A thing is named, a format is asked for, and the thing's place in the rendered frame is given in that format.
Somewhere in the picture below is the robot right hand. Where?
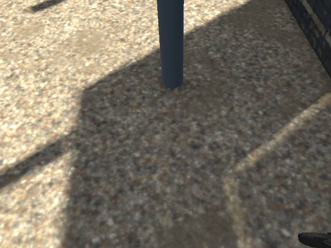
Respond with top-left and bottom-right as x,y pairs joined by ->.
298,232 -> 331,248

